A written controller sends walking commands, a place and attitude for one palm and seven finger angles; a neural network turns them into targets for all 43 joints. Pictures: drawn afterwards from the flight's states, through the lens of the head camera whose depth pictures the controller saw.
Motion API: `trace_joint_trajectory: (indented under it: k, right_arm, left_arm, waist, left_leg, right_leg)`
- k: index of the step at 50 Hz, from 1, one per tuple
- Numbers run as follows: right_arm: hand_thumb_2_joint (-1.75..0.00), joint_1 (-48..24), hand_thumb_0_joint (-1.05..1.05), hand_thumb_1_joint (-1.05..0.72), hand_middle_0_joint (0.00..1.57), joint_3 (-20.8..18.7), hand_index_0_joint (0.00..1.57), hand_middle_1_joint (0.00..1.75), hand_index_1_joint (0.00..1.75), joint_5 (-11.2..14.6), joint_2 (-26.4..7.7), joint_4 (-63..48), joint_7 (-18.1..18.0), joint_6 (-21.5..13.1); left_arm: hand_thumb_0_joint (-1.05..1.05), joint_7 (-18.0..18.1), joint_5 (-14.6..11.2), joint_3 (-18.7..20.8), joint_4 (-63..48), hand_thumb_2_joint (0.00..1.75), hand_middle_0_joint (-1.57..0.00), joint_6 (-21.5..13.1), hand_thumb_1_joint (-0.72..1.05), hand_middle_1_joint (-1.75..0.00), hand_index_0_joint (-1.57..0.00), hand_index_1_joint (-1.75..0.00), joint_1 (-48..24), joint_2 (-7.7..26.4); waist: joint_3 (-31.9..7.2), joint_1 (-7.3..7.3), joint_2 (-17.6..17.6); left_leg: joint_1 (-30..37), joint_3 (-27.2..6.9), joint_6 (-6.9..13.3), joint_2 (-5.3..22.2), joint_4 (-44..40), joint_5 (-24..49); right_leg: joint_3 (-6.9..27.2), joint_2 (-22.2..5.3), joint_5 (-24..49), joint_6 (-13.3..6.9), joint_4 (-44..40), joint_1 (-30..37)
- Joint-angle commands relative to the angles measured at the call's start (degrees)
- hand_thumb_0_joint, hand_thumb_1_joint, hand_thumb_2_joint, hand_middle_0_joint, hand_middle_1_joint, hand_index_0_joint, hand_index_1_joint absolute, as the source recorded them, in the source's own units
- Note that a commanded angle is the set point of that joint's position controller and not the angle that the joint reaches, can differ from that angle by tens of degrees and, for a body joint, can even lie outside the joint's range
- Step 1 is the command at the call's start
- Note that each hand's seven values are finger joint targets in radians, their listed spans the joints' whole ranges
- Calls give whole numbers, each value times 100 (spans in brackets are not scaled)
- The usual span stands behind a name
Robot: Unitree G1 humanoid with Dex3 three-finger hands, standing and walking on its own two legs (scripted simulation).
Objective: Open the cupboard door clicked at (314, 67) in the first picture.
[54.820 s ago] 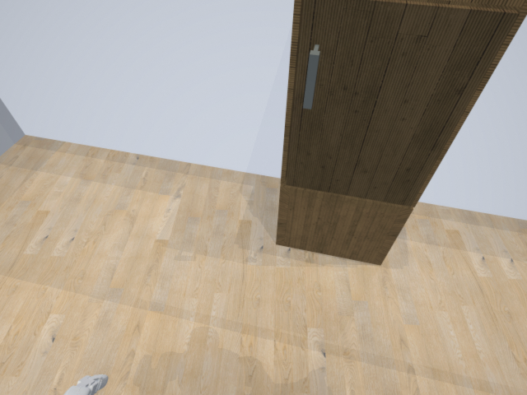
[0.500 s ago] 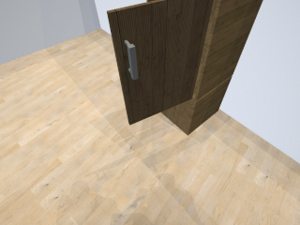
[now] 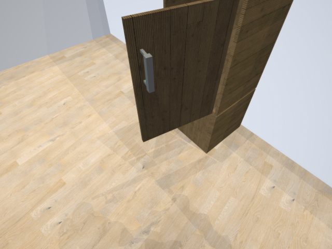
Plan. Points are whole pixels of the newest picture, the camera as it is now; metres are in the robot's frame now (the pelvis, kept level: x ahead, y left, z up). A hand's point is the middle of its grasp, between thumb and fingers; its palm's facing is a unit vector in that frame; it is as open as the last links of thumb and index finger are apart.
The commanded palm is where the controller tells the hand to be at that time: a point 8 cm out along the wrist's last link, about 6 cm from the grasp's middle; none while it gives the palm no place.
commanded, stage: look to check the result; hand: left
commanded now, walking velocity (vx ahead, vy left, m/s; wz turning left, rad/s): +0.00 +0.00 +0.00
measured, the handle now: (146, 71) +0.64 +0.10 +0.07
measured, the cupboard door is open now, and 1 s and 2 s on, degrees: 78 78 78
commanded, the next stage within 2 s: stand and wait in 0.50 s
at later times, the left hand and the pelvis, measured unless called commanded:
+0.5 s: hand out of the picture +0.10 +0.25 -0.15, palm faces -0.03 -0.94 -0.35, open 7.4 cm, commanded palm none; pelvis +0.02 +0.00 +0.00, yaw +0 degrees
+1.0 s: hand out of the picture +0.12 +0.24 -0.15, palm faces -0.04 -0.94 -0.34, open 7.4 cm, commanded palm none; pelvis +0.04 +0.00 +0.00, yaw -1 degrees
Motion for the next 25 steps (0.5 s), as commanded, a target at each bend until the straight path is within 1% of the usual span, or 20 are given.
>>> trace_joint_trajectory:
  k: [1, 3, 4, 6, 8, 9, 11, 14, 15, 17, 18, 20, 21, 22, 24, 25]
  right_arm:
    - [-90, -157, 0, -90, 20, -172, 20, 30, 30, 19, -1031, -299, -53, -131]
    - [-90, -212, 0, -90, 20, -168, 20, 30, 30, 21, -1082, -300, -48, -129]
    - [-90, -254, 0, -90, 20, -176, 20, 30, 30, 30, -1106, -319, -45, -128]
    - [-90, -296, 0, -90, 20, -171, 20, 30, 30, 24, -1145, -299, -41, -128]
    - [-90, -315, 0, -90, 20, -167, 20, 30, 30, 28, -1185, -311, -44, -141]
    - [-90, -336, 0, -90, 20, -166, 20, 30, 30, 41, -1205, -323, -43, -142]
    - [-90, -357, 0, -90, 20, -162, 20, 30, 30, 36, -1223, -319, -45, -148]
    - [-90, -430, 0, -90, 20, -160, 20, 30, 30, 46, -1273, -329, -41, -139]
    - [-90, -417, 0, -90, 20, -158, 20, 30, 30, 40, -1274, -318, -39, -138]
    - [-90, -437, 0, -90, 20, -151, 20, 30, 30, 38, -1299, -314, -35, -133]
    - [-90, -436, 0, -90, 20, -149, 20, 30, 30, 37, -1300, -316, -35, -138]
    - [-90, -446, 0, -90, 20, -147, 20, 30, 30, 46, -1311, -320, -31, -138]
    - [-90, -468, 0, -90, 20, -149, 20, 30, 30, 43, -1310, -327, -31, -140]
    - [-90, -464, 0, -90, 20, -149, 20, 30, 30, 42, -1320, -321, -33, -139]
    - [-90, -486, 0, -90, 20, -142, 20, 30, 30, 55, -1339, -333, -32, -140]
    - [-90, -474, 0, -90, 20, -145, 20, 30, 30, 45, -1315, -329, -32, -142]
  left_arm:
    - [0, 55, -21, 223, -276, 90, -20, -141, 90, -30, -20, -30, -144, 1200]
    - [0, 49, -24, 217, -275, 90, -20, -137, 90, -30, -20, -30, -180, 1231]
    - [0, 51, -19, 225, -282, 90, -20, -146, 90, -30, -20, -30, -172, 1258]
    - [0, 47, -24, 207, -268, 90, -20, -142, 90, -30, -20, -30, -230, 1296]
    - [0, 47, -27, 211, -270, 90, -20, -151, 90, -30, -20, -30, -249, 1321]
    - [0, 51, -24, 213, -278, 90, -20, -163, 90, -30, -20, -30, -236, 1345]
    - [0, 55, -29, 206, -271, 90, -20, -164, 90, -30, -20, -30, -271, 1368]
    - [0, 56, -26, 202, -284, 90, -20, -165, 90, -30, -20, -30, -285, 1404]
    - [0, 57, -28, 199, -280, 90, -20, -164, 90, -30, -20, -30, -313, 1423]
    - [0, 54, -33, 185, -285, 90, -20, -160, 90, -30, -20, -30, -316, 1434]
    - [0, 55, -31, 186, -291, 90, -20, -167, 90, -30, -20, -30, -308, 1438]
    - [0, 59, -30, 185, -299, 90, -20, -170, 90, -30, -20, -30, -335, 1472]
    - [0, 59, -30, 184, -294, 90, -20, -169, 90, -30, -20, -30, -326, 1463]
    - [0, 60, -31, 181, -296, 90, -20, -172, 90, -30, -20, -30, -328, 1470]
    - [0, 62, -27, 188, -314, 90, -20, -176, 90, -30, -20, -30, -317, 1488]
    - [0, 65, -27, 184, -304, 90, -20, -176, 90, -30, -20, -30, -341, 1481]
  waist:
    - [-387, -6, -33]
    - [-391, -3, 24]
    - [-418, 8, -36]
    - [-438, -2, -33]
    - [-537, -6, -53]
    - [-604, 7, -143]
    - [-682, -5, -111]
    - [-540, 7, -175]
    - [-566, -13, -181]
    - [-538, -8, -131]
    - [-612, -6, -125]
    - [-600, -13, -168]
    - [-621, -1, -129]
    - [-655, -10, -181]
    - [-618, 7, -142]
    - [-630, -7, -127]
  left_leg:
    - [300, -567, 134, 637, -354, 420]
    - [303, -577, 128, 647, -393, 369]
    - [353, -571, 135, 643, -375, 414]
    - [388, -568, 127, 650, -391, 475]
    - [443, -570, 127, 670, -399, 604]
    - [497, -548, 133, 674, -366, 700]
    - [563, -555, 129, 677, -364, 855]
    - [554, -534, 128, 683, -387, 843]
    - [565, -542, 121, 684, -389, 879]
    - [565, -536, 115, 685, -422, 807]
    - [603, -536, 117, 686, -413, 864]
    - [619, -528, 111, 690, -417, 919]
    - [647, -529, 117, 687, -418, 949]
    - [669, -533, 112, 693, -414, 960]
    - [671, -508, 111, 691, -413, 977]
    - [673, -517, 110, 697, -424, 1018]
  right_leg:
    - [612, -718, 160, -202, -518, -120]
    - [618, -720, 121, -197, -545, -91]
    - [627, -710, 164, -200, -558, -92]
    - [612, -735, 253, -187, -554, -63]
    - [611, -743, 442, -184, -538, 34]
    - [608, -744, 571, -181, -532, 65]
    - [595, -767, 790, -172, -498, 151]
    - [584, -764, 783, -164, -552, 81]
    - [580, -778, 834, -159, -546, 116]
    - [594, -770, 748, -156, -571, 111]
    - [603, -779, 825, -157, -567, 164]
    - [582, -789, 907, -147, -561, 183]
    - [591, -789, 930, -147, -565, 198]
    - [594, -784, 951, -147, -563, 213]
    - [585, -789, 968, -141, -584, 205]
    - [590, -797, 1026, -147, -576, 240]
